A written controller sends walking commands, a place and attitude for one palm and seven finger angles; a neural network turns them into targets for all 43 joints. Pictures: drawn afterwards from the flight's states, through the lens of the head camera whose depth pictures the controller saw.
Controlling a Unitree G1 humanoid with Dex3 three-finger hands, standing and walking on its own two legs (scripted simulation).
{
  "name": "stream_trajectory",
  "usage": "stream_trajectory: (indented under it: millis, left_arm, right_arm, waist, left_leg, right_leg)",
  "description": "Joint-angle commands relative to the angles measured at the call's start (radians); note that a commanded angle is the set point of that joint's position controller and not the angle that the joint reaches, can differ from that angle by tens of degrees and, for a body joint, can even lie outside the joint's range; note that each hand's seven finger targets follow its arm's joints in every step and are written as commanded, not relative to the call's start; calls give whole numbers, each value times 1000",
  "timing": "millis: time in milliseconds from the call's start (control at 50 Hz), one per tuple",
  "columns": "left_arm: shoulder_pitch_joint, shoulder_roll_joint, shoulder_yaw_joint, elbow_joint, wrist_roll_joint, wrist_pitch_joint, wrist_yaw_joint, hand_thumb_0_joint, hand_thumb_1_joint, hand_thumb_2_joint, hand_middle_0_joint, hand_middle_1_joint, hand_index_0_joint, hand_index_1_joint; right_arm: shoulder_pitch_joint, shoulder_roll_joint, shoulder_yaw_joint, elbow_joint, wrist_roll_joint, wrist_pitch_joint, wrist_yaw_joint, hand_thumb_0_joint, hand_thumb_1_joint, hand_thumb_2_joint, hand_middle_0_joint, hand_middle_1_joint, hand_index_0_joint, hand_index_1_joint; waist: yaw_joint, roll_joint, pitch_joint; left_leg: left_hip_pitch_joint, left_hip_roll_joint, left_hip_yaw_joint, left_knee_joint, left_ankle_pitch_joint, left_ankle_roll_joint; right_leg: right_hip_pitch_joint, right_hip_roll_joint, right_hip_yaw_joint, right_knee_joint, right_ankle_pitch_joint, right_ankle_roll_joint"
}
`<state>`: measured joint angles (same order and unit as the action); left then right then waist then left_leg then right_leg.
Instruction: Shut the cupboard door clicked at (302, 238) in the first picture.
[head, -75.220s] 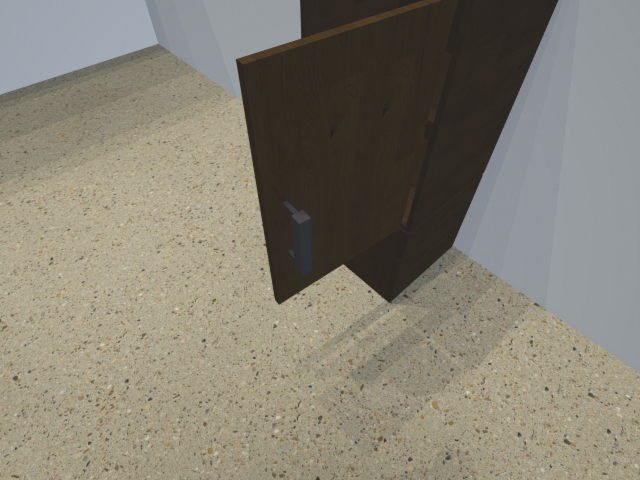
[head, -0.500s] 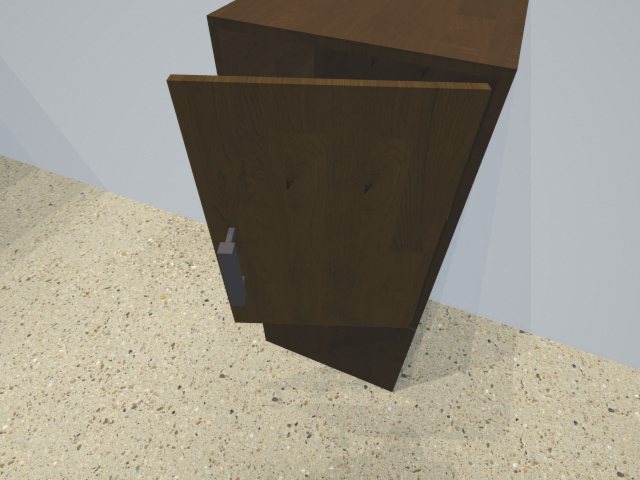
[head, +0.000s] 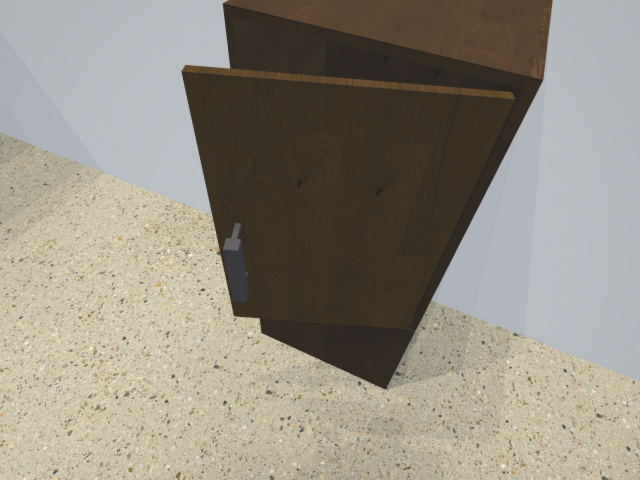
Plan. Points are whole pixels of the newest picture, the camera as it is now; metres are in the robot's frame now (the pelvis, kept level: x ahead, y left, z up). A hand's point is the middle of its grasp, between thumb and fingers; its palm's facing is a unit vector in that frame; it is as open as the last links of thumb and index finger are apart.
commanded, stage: look again from close up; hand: left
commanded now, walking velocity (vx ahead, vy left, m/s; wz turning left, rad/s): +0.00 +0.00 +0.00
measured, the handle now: (239, 263) +0.49 +0.18 -0.10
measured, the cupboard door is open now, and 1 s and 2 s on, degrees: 21 21 21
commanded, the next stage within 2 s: raise the hand and make a fist in 0.22 s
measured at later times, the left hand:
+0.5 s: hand (178, 422) +0.19 +0.19 -0.04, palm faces +0.19 -0.98 -0.09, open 7.2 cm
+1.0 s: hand (208, 442) +0.18 +0.16 -0.08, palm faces -0.03 -1.00 -0.02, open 4.9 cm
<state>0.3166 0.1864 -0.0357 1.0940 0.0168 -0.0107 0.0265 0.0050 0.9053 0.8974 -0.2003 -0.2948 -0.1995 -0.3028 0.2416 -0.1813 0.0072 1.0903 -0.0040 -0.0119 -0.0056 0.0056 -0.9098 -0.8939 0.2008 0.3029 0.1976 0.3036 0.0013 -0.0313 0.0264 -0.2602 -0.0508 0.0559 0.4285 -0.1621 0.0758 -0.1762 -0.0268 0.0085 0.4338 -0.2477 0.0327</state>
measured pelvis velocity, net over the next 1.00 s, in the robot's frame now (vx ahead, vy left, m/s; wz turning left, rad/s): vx -0.01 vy -0.04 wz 0.03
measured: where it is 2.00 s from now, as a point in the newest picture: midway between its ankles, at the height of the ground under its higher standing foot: outside the picture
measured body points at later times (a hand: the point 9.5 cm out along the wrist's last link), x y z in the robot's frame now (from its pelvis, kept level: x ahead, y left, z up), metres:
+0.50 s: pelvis +0.00 +0.00 -0.02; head +0.01 +0.00 +0.43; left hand +0.18 +0.24 -0.03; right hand +0.11 -0.24 -0.12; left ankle +0.05 +0.07 -0.74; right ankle +0.01 -0.12 -0.74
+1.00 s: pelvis -0.01 -0.04 -0.13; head +0.07 -0.03 +0.31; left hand +0.18 +0.21 -0.08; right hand +0.22 -0.24 -0.21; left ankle +0.04 +0.07 -0.74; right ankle +0.01 -0.12 -0.74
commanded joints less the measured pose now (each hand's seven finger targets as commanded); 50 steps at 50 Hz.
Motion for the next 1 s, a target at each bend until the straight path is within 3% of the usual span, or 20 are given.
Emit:
stream_trajectory:
  millis: [0, 280, 300, 320, 340, 360, 380, 400, 420, 440, 460, 500, 540, 600, 660, 700, 760, 800, 900, 980]
  left_arm:
    - [53, 98, 24, -31, 0, -16, 12, 0, 900, 900, -200, -300, -200, -300]
    - [47, 86, 28, -26, 1, -11, 14, 0, 900, 900, -200, -300, -200, -300]
    - [82, 84, 25, -11, 17, -21, 50, 0, 900, 900, -200, -300, -200, -300]
    - [-783, 648, 463, -1697, -121, -267, 55, 0, 900, 900, -200, -300, -200, -300]
    - [-136, 168, 64, -1460, -139, -209, 43, 0, 900, 900, -218, -320, -218, -320]
    - [141, -9, 19, -1329, -185, -81, 50, 0, 900, 900, -237, -340, -237, -340]
    - [49, -17, 8, -1180, -175, -73, 61, 0, 900, 900, -255, -360, -255, -360]
    - [-12, -49, -9, -1150, -181, -122, 45, 0, 900, 900, -273, -380, -273, -380]
    - [38, -7, 66, -988, -179, -180, 22, 0, 900, 900, -292, -400, -292, -400]
    - [162, 5, 136, -862, -199, -263, -19, 0, 900, 900, -310, -420, -310, -420]
    - [275, 1, 164, -797, -216, -352, -84, 0, 900, 900, -328, -440, -328, -440]
    - [306, -2, 181, -817, -279, -552, -231, 0, 900, 900, -365, -480, -365, -480]
    - [292, 38, 185, -842, -301, -704, -372, 0, 900, 900, -402, -520, -402, -520]
    - [263, 122, 258, -975, -344, -648, -428, 0, 900, 900, -457, -580, -457, -580]
    - [152, 191, 292, -1260, -372, -578, -375, 0, 900, 900, -512, -640, -512, -640]
    - [132, 185, 271, -1446, -356, -594, -325, 0, 900, 900, -548, -680, -548, -680]
    - [20, 170, 216, -1522, -326, -637, -294, 0, 900, 900, -603, -740, -603, -740]
    - [50, 142, 193, -1434, -320, -639, -322, 0, 900, 900, -640, -780, -640, -780]
    - [159, 176, 253, -1298, -358, -487, -414, 0, 900, 900, -732, -880, -732, -880]
    - [207, 196, 323, -1343, -377, -400, -390, 0, 900, 900, -805, -960, -805, -960]
  right_arm:
    - [19, -129, -25, -29, -2, -21, -9, 0, -900, -900, 200, 300, 200, 300]
    - [19, -113, -21, -12, -2, -24, -13, 0, -900, -900, 200, 300, 200, 300]
    - [-30, -134, -19, -84, 3, -23, -12, 0, -900, -900, 200, 300, 200, 300]
    - [76, -318, -73, -431, 20, -186, -92, 0, -900, -900, 200, 300, 200, 300]
    - [-28, -174, -3, -422, 58, -270, -98, 0, -900, -900, 200, 300, 200, 300]
    - [-43, -165, -6, -412, 42, -314, -88, 0, -900, -900, 200, 300, 200, 300]
    - [-34, -164, -5, -384, 52, -336, -61, 0, -900, -900, 200, 300, 200, 300]
    - [-30, -189, -30, -425, 34, -348, -38, 0, -900, -900, 200, 300, 200, 300]
    - [-39, -208, -49, -440, 26, -350, -26, 0, -900, -900, 200, 300, 200, 300]
    - [-57, -204, -59, -464, 18, -346, -17, 0, -900, -900, 200, 300, 200, 300]
    - [-69, -198, -68, -498, 18, -346, 1, 0, -900, -900, 200, 300, 200, 300]
    - [-103, -191, -89, -556, 4, -339, 19, 0, -900, -900, 200, 300, 200, 300]
    - [-140, -202, -106, -625, 10, -336, 32, 0, -900, -900, 200, 300, 200, 300]
    - [-168, -217, -110, -739, 36, -309, 27, 0, -900, -900, 200, 300, 200, 300]
    - [-152, -211, -99, -778, 42, -290, -3, 0, -900, -900, 200, 300, 200, 300]
    - [-115, -183, -96, -776, 38, -287, -21, 0, -900, -900, 200, 300, 200, 300]
    - [-81, -179, -82, -722, 24, -289, -43, 0, -900, -900, 200, 300, 200, 300]
    - [-82, -181, -79, -694, 25, -292, -50, 0, -900, -900, 200, 300, 200, 300]
    - [-93, -176, -76, -706, 51, -269, -64, 0, -900, -900, 200, 300, 200, 300]
    - [-96, -151, -73, -734, 52, -239, -63, 0, -900, -900, 200, 300, 200, 300]
  waist:
    - [-1, 26, 13]
    - [5, 26, 6]
    - [14, 93, 59]
    - [-180, 99, -299]
    - [-20, 362, -503]
    - [-14, 350, -375]
    - [-66, 176, -129]
    - [-79, 130, 10]
    - [-71, 37, 68]
    - [-34, -88, 42]
    - [19, -60, -46]
    - [48, -233, -139]
    - [47, -182, -174]
    - [87, 3, -282]
    - [71, 117, -368]
    - [42, 153, -430]
    - [-33, 109, -414]
    - [-45, 100, -375]
    - [1, 29, -443]
    - [44, 26, -524]
  left_leg:
    - [42, 151, -161, -124, -77, -27]
    - [57, 154, -160, -131, 2, -27]
    - [41, 160, -113, 20, 103, -58]
    - [343, 108, -184, -17, 162, -66]
    - [468, 145, -175, -11, 242, -112]
    - [334, 156, -221, -73, 186, -162]
    - [121, 133, -233, -71, -17, -145]
    - [-20, 103, -233, -24, -229, -124]
    - [-164, 73, -218, 65, -331, -114]
    - [-276, 54, -193, 166, -345, -105]
    - [-315, 31, -144, 268, -249, -105]
    - [-478, 23, -103, 438, -257, -109]
    - [-608, 17, -85, 566, -281, -100]
    - [-624, 19, -100, 567, -372, -83]
    - [-618, 35, -138, 584, -409, -67]
    - [-565, 43, -128, 644, -295, -49]
    - [-599, 56, -133, 742, -209, -35]
    - [-651, 59, -134, 778, -223, -37]
    - [-729, 56, -118, 797, -206, -38]
    - [-702, 55, -118, 772, -121, -44]
  right_leg:
    - [-48, -72, 71, -80, 24, -56]
    - [-12, -75, 54, -81, 64, -48]
    - [-73, -86, 59, -74, 68, -51]
    - [-108, 20, -66, 66, 163, -50]
    - [-159, 58, -102, 148, 26, -62]
    - [-194, 61, -114, 244, -60, -56]
    - [-316, 44, -96, 259, -121, -49]
    - [-355, 38, -110, 215, -126, -59]
    - [-428, 37, -125, 189, -150, -64]
    - [-495, 38, -133, 228, -225, -67]
    - [-503, 33, -116, 282, -219, -81]
    - [-595, 28, -72, 403, -322, -81]
    - [-676, 23, -10, 505, -361, -85]
    - [-701, 31, 18, 582, -395, -87]
    - [-718, 46, 46, 596, -392, -83]
    - [-705, 50, 57, 588, -304, -80]
    - [-775, 67, 40, 630, -215, -74]
    - [-810, 68, 34, 635, -236, -71]
    - [-674, 40, 99, 583, -223, -41]
    - [-558, 21, 106, 596, -49, -13]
